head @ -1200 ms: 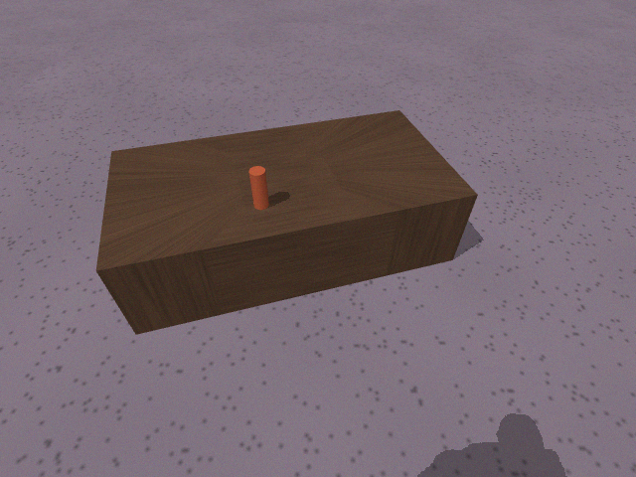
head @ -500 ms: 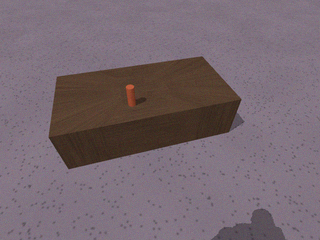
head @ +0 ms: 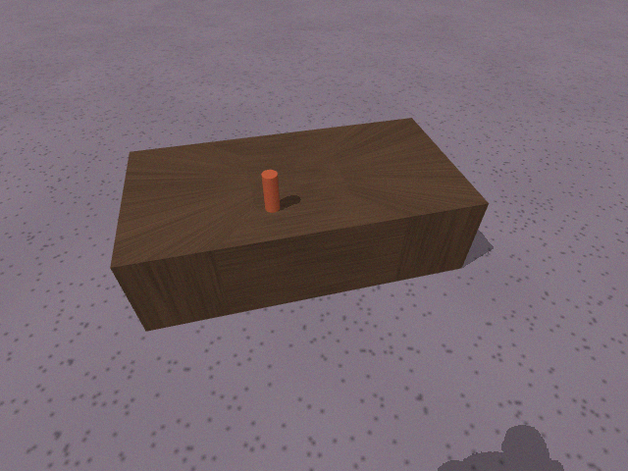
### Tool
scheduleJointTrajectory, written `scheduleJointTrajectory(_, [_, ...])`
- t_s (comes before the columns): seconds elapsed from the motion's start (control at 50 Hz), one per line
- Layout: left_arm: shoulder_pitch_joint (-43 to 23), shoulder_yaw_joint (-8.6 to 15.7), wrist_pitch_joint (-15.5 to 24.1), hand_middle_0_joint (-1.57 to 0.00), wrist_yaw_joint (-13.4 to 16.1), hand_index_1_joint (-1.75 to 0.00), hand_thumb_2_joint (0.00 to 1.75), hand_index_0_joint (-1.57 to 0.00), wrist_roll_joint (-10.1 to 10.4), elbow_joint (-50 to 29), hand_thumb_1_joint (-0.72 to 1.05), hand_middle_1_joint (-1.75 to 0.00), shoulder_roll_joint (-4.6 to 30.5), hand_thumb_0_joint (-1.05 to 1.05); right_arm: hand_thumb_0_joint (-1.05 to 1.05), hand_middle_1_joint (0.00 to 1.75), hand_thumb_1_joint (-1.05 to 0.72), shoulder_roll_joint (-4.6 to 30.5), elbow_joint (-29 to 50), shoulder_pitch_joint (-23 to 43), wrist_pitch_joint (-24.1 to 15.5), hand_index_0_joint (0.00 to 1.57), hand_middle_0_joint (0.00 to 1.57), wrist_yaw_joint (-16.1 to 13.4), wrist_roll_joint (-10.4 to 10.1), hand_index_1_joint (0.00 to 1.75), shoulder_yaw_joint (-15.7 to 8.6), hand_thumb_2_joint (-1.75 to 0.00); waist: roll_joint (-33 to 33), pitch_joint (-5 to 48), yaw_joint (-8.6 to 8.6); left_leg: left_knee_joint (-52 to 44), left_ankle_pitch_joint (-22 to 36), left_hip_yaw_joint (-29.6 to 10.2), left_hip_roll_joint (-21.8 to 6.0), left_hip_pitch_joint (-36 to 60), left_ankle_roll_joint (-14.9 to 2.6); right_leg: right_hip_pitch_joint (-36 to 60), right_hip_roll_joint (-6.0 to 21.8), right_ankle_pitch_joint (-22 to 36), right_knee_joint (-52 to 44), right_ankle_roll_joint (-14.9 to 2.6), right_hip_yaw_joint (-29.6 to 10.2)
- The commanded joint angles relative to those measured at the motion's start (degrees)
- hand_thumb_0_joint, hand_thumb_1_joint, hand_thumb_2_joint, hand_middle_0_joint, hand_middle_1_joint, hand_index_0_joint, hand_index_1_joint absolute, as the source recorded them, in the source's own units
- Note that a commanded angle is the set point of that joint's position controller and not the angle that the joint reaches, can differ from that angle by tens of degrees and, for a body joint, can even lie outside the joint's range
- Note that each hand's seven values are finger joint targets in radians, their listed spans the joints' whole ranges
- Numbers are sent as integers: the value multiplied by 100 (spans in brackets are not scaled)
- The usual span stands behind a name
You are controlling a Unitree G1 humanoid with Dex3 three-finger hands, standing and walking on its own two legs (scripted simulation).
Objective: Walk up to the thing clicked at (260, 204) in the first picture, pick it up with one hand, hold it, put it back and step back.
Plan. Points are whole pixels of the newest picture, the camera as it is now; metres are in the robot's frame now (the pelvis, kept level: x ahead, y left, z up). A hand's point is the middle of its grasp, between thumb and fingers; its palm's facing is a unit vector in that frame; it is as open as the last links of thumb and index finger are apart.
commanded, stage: walk up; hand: right
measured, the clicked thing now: (271, 191) +1.12 +0.16 -0.35
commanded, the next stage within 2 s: none
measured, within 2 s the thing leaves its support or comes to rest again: neither
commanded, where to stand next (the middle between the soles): +0.61 +0.27 m, yaw +12 degrees
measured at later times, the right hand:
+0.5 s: hand (425, 470) +0.21 -0.14 -0.14, palm faces -0.16 +0.92 -0.35, open 7.4 cm
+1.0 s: hand (362, 302) +0.50 -0.08 -0.14, palm faces -0.36 +0.86 -0.36, open 7.4 cm
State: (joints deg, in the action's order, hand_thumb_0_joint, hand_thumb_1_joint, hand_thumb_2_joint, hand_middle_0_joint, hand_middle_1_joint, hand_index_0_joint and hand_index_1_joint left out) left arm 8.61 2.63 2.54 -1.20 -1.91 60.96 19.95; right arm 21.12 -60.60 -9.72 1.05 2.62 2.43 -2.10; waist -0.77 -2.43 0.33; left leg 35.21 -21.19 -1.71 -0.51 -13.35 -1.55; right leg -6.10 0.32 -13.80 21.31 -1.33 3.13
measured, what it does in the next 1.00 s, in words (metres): walks ahead, turning left: left foot, then right foot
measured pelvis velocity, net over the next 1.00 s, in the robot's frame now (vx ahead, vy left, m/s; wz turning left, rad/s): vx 0.33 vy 0.16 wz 0.27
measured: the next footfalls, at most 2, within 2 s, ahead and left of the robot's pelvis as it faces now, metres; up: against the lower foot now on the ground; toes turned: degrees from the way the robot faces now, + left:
left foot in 0.24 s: +0.17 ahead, +0.24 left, +0.00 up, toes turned +11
right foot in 0.66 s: +0.38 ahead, +0.02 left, +0.00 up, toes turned +7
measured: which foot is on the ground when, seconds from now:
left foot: up 0.00-0.22, down 0.24-0.68, up 0.70-1.00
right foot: down 0.00-0.28, up 0.30-0.64, down 0.66-1.00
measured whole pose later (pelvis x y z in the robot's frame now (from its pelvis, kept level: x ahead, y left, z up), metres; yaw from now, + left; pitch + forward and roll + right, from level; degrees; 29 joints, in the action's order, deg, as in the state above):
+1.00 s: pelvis +0.33 +0.16 -0.01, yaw +16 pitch -2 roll -1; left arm 20.9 3.2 5.2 -2.6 -1.4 48.0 23.8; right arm 25.0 -47.8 -14.2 -1.7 5.0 1.4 -4.3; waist -2.0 -5.5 3.4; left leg 39.2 -13.9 0.0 -4.1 -26.7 -0.6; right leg -8.0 4.3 -18.6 29.1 0.4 7.5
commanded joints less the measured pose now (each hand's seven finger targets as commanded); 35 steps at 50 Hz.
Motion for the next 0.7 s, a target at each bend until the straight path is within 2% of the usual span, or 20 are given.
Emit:
scheduleJointTrajectory(0.0, [58, 588, 261, -20, 165, -30, 90, -20, -35, -714, 90, -30, 1958, 0, 0, 30, -90, 1398, 914, 432, -103, 20, 20, 187, 82, 30, -514, -90, 313, -468, 186, 1897, -126, -566, -661, -2554, 104, 462, 2341, -2507, -1550, -1238, -2273])
scheduleJointTrajectory(0.06, [-61, 604, 325, -20, 112, -30, 90, -20, -44, -954, 90, -30, 1949, 0, 0, 30, -90, 1335, 988, 140, -123, 20, 20, 325, 37, 30, -588, -90, 641, -409, 70, 1396, 90, -300, -768, -1964, 266, 181, 1879, -1407, -1355, -1070, -1049])
scheduleJointTrajectory(0.1, [61, 619, 326, -20, 51, -30, 90, -20, -27, -1033, 90, -30, 1981, 0, 0, 30, -90, 1207, 1109, 284, -139, 20, 20, 390, 25, 30, -591, -90, 839, -489, 171, 716, 280, -27, -740, -1474, 263, -261, 1631, -1158, -1152, -944, -500])
scheduleJointTrajectory(0.14, [-61, 628, 313, -20, 12, -30, 90, -20, -55, -1120, 90, -30, 2071, 0, 0, 30, -90, 1204, 1131, 115, -167, 20, 20, 411, 3, 30, -648, -90, 945, -375, 53, 336, 570, 260, -629, -797, 242, -639, 1472, -1133, -839, -823, -185])
scheduleJointTrajectory(0.2, [56, 554, 228, -20, -2, -30, 90, -20, -13, -1151, 90, -30, 2005, 0, 0, 30, -90, 1290, 940, -503, -225, 20, 20, 355, -27, 30, -718, -90, 536, -80, -271, -66, 886, 948, -204, 494, 188, -1262, 1325, -1084, 240, -696, 220])
scheduleJointTrajectory(0.22, [147, 466, 184, -20, -8, -30, 90, -20, -76, -1208, 90, -30, 1792, 0, 0, 30, -90, 1542, 736, -1158, -253, 20, 20, 287, -30, 30, -829, -90, -167, 331, -608, -87, 297, 798, -44, 1346, 26, -1565, 1172, -517, 1570, -626, 366])
scheduleJointTrajectory(0.24, [446, 348, 151, -20, -42, -30, 90, -20, -11, -1246, 90, -30, 1387, 0, 0, 30, -90, 1990, 619, -1929, -296, 20, 20, 169, -8, 30, -951, -90, -1573, 552, -949, -1059, -1111, -423, -488, 1984, -362, -2256, 608, -445, 3834, -348, 709])
scheduleJointTrajectory(0.26, [232, 288, 164, -20, -29, -30, 90, -20, 126, -1457, 90, -30, 1206, 0, 0, 30, -90, 2524, 811, -1959, -364, 20, 20, 144, -62, 30, -964, -90, -2607, 421, -948, -2590, -1864, -3747, -1806, 1744, -949, -3385, -285, -2204, 4728, -187, 170])
scheduleJointTrajectory(0.28, [-64, 355, 172, -20, 33, -30, 90, -20, 90, -1447, 90, -30, 1751, 0, 0, 30, -90, 2668, 946, -1585, -351, 20, 20, 128, -214, 30, -998, -90, -1393, 206, -774, -2845, -2412, -4410, -2256, 978, -1408, -3202, 175, -2073, 4972, -242, -670])
scheduleJointTrajectory(0.3, [161, 315, 150, -20, 26, -30, 90, -20, 135, -1338, 90, -30, 1888, 0, 0, 30, -90, 2380, 1119, -1084, -358, 20, 20, 77, -216, 30, -891, -90, -612, 51, -426, -2530, -2221, -3362, -2028, 889, -1309, -3305, 476, -1463, 5045, -271, -768])
scheduleJointTrajectory(0.32, [535, 330, 136, -20, -9, -30, 90, -20, 210, -1124, 90, -30, 1851, 0, 0, 30, -90, 2107, 1273, -741, -396, 20, 20, 39, -198, 30, -772, -90, -523, 27, -175, -2188, -1642, -2675, -1717, 949, -1217, -3235, 667, -1061, 4803, -218, -679])
scheduleJointTrajectory(0.38, [908, 380, 93, -20, -104, -30, 90, -20, 177, -926, 90, -30, 1786, 0, 0, 30, -90, 1771, 1352, -688, -483, 20, 20, 3, -201, 30, -623, -90, -705, -13, -39, -2206, -438, -1458, -1241, 45, -1014, -2208, 709, -593, 3677, -41, -354])
scheduleJointTrajectory(0.46, [514, 406, 94, -20, -194, -30, 90, -20, 99, -1231, 90, -30, 1623, 0, 0, 30, -90, 1850, 1486, -870, -553, 20, 20, 5, -162, 30, -645, -90, -940, -396, -169, -2296, -189, -1259, -1333, -63, -1232, -2225, 678, -391, 2554, 87, -228])
scheduleJointTrajectory(0.54, [341, 448, 190, -20, -225, -30, 90, -20, 78, -1375, 90, -30, 1531, 0, 0, 30, -90, 1756, 1683, -848, -563, 20, 20, 31, -195, 30, -607, -90, -693, -238, -189, -1984, 239, -958, -1201, -72, -1092, -1649, 441, 176, 1667, 28, -45])
scheduleJointTrajectory(0.58, [425, 475, 245, -20, -202, -30, 90, -20, 70, -1381, 90, -30, 1480, 0, 0, 30, -90, 1706, 1760, -832, -536, 20, 20, 29, -205, 30, -579, -90, -591, -93, -93, -1529, 881, -785, -1152, -207, -1002, -1040, 245, 228, 1387, -4, 111])
scheduleJointTrajectory(0.6, [795, 496, 286, -20, -171, -30, 90, -20, 82, -1292, 90, -30, 1432, 0, 0, 30, -90, 1629, 1808, -749, -516, 20, 20, 10, -208, 30, -547, -90, -401, 82, 140, -1012, 1216, -672, -1075, -323, -860, -428, 123, 401, 1042, -37, 157])
scheduleJointTrajectory(0.62, [1281, 562, 345, -20, -101, -30, 90, -20, 76, -1161, 90, -30, 1572, 0, 0, 30, -90, 1400, 1862, -780, -506, 20, 20, -10, -225, 30, -456, -90, 6, 373, 379, -82, 1591, -478, -830, -604, -673, 413, 97, 323, 834, -140, -19])
scheduleJointTrajectory(0.64, [1771, 668, 410, -20, -29, -30, 90, -20, 15, -1113, 90, -30, 1890, 0, 0, 30, -90, 1058, 1904, -976, -510, 20, 20, -12, -249, 30, -343, -90, 1067, 635, 595, 1534, 1112, 39, -204, -1234, -429, 1066, 847, -551, 121, -354, -1066])
scheduleJointTrajectory(0.66, [1848, 738, 476, -20, 20, -30, 90, -20, 32, -1275, 90, -30, 2349, 0, 0, 30, -90, 853, 1998, -1180, -496, 20, 20, -22, -237, 30, -254, -90, 1690, 573, 459, 2721, -915, -1, 521, -2383, -125, 1476, 2342, -1165, -562, -790, -3533])
scheduleJointTrajectory(0.68, [1617, 677, 435, -20, 14, -30, 90, -20, 139, -1322, 90, -30, 2387, 0, 0, 30, -90, 1412, 1810, -1099, -413, 20, 20, -113, -191, 30, -415, -90, 721, 352, 409, 3161, -913, -629, 273, -2374, -125, 778, 2693, -1904, -795, -1122, -4085])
